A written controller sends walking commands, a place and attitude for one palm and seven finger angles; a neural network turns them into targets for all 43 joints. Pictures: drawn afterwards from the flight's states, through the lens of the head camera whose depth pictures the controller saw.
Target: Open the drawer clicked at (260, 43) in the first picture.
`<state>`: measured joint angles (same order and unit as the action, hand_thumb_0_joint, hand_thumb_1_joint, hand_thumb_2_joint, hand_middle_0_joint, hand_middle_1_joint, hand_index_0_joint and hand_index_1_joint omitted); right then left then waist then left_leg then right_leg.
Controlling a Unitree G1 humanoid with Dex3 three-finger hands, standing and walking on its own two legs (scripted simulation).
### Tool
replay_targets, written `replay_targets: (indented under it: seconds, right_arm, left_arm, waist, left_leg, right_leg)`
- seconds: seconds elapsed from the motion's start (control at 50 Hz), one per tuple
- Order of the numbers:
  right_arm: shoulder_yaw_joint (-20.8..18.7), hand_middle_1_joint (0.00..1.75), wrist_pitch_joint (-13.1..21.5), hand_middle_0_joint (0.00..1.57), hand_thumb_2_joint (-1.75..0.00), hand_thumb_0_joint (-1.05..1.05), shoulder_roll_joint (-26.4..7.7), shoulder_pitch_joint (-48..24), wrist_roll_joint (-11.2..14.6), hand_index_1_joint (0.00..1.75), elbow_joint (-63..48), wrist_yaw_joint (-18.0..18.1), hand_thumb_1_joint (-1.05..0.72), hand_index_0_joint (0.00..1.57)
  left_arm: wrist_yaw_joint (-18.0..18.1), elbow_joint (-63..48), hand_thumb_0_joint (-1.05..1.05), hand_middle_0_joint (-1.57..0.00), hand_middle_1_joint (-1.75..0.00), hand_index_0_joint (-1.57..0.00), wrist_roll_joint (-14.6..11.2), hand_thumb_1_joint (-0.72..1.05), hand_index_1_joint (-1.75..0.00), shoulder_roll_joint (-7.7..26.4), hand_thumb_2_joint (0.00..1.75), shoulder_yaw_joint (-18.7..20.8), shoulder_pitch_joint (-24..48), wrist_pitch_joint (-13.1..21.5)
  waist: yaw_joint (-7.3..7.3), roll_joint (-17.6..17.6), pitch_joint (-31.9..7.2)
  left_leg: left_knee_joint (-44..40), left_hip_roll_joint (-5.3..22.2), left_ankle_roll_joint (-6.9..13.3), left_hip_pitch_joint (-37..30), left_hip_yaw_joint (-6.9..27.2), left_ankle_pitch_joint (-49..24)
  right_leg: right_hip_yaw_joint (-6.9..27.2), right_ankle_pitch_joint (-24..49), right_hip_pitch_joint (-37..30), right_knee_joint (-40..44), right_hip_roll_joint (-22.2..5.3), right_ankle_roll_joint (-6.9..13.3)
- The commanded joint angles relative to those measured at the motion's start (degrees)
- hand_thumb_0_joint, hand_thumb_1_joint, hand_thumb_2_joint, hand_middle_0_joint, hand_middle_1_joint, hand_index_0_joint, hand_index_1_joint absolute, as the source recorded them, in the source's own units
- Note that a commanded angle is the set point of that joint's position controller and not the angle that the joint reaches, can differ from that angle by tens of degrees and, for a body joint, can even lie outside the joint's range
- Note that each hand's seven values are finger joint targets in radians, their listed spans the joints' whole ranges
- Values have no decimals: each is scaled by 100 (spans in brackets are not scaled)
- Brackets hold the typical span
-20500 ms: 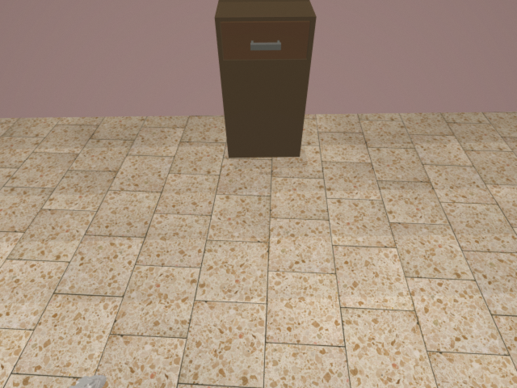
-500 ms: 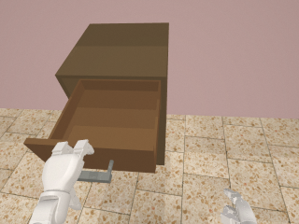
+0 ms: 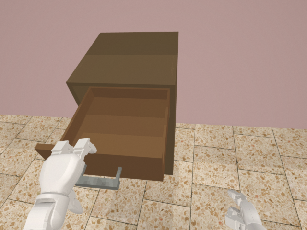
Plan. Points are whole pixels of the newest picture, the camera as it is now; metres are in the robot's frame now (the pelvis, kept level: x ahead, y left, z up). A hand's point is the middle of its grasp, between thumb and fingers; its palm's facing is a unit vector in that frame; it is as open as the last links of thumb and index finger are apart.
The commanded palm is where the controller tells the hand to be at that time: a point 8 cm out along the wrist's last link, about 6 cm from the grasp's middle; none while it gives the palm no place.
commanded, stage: lift the hand off the handle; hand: left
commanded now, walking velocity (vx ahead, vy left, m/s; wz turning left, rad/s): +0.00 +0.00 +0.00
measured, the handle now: (99, 175) +0.28 +0.22 -0.06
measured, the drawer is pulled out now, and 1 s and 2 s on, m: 0.29 0.29 0.29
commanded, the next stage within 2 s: draw the hand back to the body in 0.48 s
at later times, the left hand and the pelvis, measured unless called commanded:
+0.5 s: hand (70, 173) +0.22 +0.22 +0.08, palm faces +0.06 -0.14 -0.99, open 13.8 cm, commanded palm +0.20 +0.22 +0.14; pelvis +0.00 +0.00 +0.01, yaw +0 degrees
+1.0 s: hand (58, 175) +0.20 +0.24 +0.10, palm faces +0.04 -0.12 -0.99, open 13.8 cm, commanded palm +0.18 +0.24 +0.16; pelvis +0.00 +0.00 +0.01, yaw +0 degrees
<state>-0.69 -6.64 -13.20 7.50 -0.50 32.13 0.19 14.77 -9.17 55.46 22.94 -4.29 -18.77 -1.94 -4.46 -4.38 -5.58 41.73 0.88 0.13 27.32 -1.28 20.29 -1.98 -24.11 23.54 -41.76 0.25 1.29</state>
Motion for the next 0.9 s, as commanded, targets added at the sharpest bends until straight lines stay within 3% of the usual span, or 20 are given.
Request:
replay_targets:
  seconds: [0.0,0.04,0.18,0.22,0.26,0.3,0.38,0.42,0.48,0.56,0.58,0.68,0.72,0.74,0.8,0.86,0.88]
  right_arm:
    - [-120,30,272,20,-90,0,-494,-763,-3,30,-973,51,-90,20]
    - [-111,30,269,20,-90,0,-498,-769,-7,30,-951,54,-90,20]
    - [-59,30,262,20,-90,0,-496,-922,38,30,-1036,34,-90,20]
    - [-54,30,254,20,-90,0,-490,-892,47,30,-1029,24,-90,20]
    - [-62,30,272,20,-90,0,-498,-871,43,30,-1009,46,-90,20]
    - [-42,30,315,20,-90,0,-489,-873,54,30,-1038,40,-90,20]
    - [-39,30,319,20,-90,0,-515,-950,78,30,-1018,59,-90,20]
    - [-61,30,324,20,-90,0,-505,-872,77,30,-976,48,-90,20]
    - [-52,30,337,20,-90,0,-525,-961,86,30,-1032,43,-90,20]
    - [-73,30,349,20,-90,0,-513,-865,56,30,-1025,41,-90,20]
    - [-76,30,369,20,-90,0,-517,-924,70,30,-1054,34,-90,20]
    - [-56,30,337,20,-90,0,-532,-948,90,30,-1060,56,-90,20]
    - [-67,30,337,20,-90,0,-528,-891,101,30,-1051,54,-90,20]
    - [-87,30,338,20,-90,0,-554,-885,96,30,-1064,44,-90,20]
    - [-56,30,358,20,-90,0,-554,-858,104,30,-1133,33,-90,20]
    - [-53,30,355,20,-90,0,-582,-863,98,30,-1132,62,-90,20]
    - [-44,30,366,20,-90,0,-587,-948,113,30,-1158,62,-90,20]
  left_arm:
    - [117,-1301,0,-30,-120,-30,19,-50,-120,864,30,593,819,-70]
    - [50,-1329,0,-30,-120,-30,23,-50,-120,893,30,562,949,-87]
    - [-155,-1511,0,-30,-120,-30,-133,-50,-120,1115,30,896,360,-109]
    - [-198,-1648,0,-30,-120,-30,-169,-50,-120,942,30,684,580,-92]
    - [-220,-1612,0,-30,-120,-30,-165,-50,-120,1075,30,772,755,-52]
    - [-262,-1733,0,-30,-120,-30,-197,-50,-120,1027,30,710,744,-35]
    - [-341,-1565,0,-30,-120,-30,-247,-50,-120,1193,30,908,755,-24]
    - [-393,-1462,0,-30,-120,-30,-253,-50,-120,999,30,702,782,4]
    - [-428,-1495,0,-30,-120,-30,-279,-50,-120,1134,30,858,643,24]
    - [-389,-1642,0,-30,-120,-30,-235,-50,-120,1086,30,768,854,135]
    - [-361,-1712,0,-30,-120,-30,-247,-50,-120,1277,30,1033,722,137]
    - [-316,-1698,0,-30,-120,-30,-309,-50,-120,1523,30,1359,487,107]
    - [-361,-1688,0,-30,-120,-30,-379,-50,-120,1349,30,1191,423,104]
    - [-389,-1835,0,-30,-120,-30,-406,-50,-120,1317,30,1141,399,123]
    - [-484,-1936,0,-30,-120,-30,-508,-50,-120,1302,30,1134,66,104]
    - [-549,-2018,0,-30,-120,-30,-503,-50,-120,1444,30,1210,305,170]
    - [-535,-2115,0,-30,-120,-30,-531,-50,-120,1580,30,1387,221,178]
  waist:
    - [41,252,-871]
    - [49,286,-848]
    - [-89,375,-783]
    - [4,357,-656]
    - [19,371,-584]
    - [-13,190,-675]
    - [-17,436,-551]
    - [21,377,-478]
    - [-58,343,-594]
    - [-27,281,-653]
    - [-77,263,-690]
    - [-106,215,-676]
    - [-51,275,-579]
    - [-62,97,-651]
    - [-49,341,-622]
    - [-12,359,-469]
    - [-47,180,-507]
  left_leg:
    - [-529,-178,179,-1143,28,-1445]
    - [-575,-181,180,-1176,39,-1442]
    - [-702,-175,168,-1218,-19,-1644]
    - [-743,-178,175,-1239,-28,-1529]
    - [-775,-167,177,-1296,-15,-1443]
    - [-814,-172,182,-1390,-12,-1440]
    - [-862,-169,168,-1362,-6,-1443]
    - [-891,-164,175,-1378,-21,-1417]
    - [-919,-176,170,-1395,-28,-1446]
    - [-906,-181,179,-1439,-50,-1478]
    - [-902,-155,162,-1462,-33,-1532]
    - [-908,-163,154,-1415,-27,-1567]
    - [-912,-158,169,-1399,-55,-1564]
    - [-926,-145,169,-1469,-52,-1641]
    - [-923,-141,187,-1468,-41,-1593]
    - [-958,-125,181,-1476,-23,-1494]
    - [-961,-105,163,-1514,1,-1522]
  right_leg:
    - [9,1703,30,803,103,36]
    - [0,1709,-10,835,104,36]
    - [65,2155,-401,1007,69,31]
    - [25,1981,-287,1054,57,3]
    - [29,1785,-210,1122,64,-4]
    - [44,1726,-261,1164,46,17]
    - [76,1798,-345,1284,54,9]
    - [42,1740,-273,1285,50,0]
    - [87,1813,-423,1333,47,16]
    - [66,1814,-369,1313,17,8]
    - [93,1876,-449,1325,41,41]
    - [116,1971,-551,1339,34,35]
    - [70,1999,-491,1338,14,1]
    - [51,2027,-504,1333,28,11]
    - [31,1993,-496,1368,13,-19]
    - [16,1817,-394,1424,-17,-40]
    - [67,1825,-445,1440,8,3]
